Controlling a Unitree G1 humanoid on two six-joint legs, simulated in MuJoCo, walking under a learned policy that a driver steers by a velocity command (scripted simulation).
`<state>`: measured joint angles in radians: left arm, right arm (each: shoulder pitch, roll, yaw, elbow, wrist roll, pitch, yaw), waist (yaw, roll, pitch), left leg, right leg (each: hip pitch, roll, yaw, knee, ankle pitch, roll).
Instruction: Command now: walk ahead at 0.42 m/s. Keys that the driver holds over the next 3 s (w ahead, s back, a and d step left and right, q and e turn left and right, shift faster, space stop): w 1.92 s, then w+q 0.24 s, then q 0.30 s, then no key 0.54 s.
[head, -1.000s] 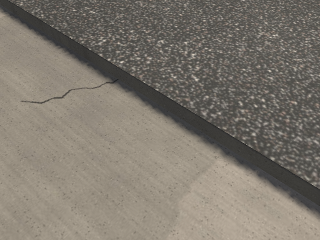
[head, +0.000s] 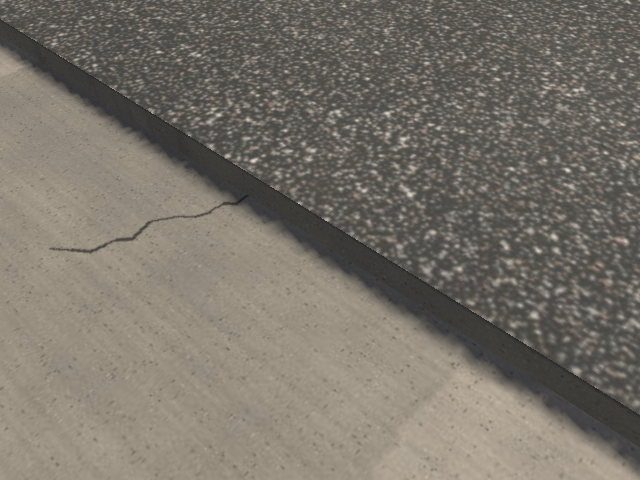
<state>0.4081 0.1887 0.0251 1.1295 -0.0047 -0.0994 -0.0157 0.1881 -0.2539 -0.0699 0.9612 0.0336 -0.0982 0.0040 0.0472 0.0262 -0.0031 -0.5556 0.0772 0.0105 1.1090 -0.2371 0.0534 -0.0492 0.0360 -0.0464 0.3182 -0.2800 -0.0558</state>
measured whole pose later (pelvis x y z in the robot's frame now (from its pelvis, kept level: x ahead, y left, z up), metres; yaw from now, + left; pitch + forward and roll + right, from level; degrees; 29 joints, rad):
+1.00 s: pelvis +0.55 +0.01 +0.00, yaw +0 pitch +0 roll +0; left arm 0.28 0.22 0.05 0.97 0.02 -0.09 -0.01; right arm 0.27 -0.26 -0.04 0.97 -0.04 -0.06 0.03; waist 0.00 0.04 0.04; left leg -0.46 0.06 0.01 1.09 -0.29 0.06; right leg -0.23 0.04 -0.10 0.37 -0.15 -0.08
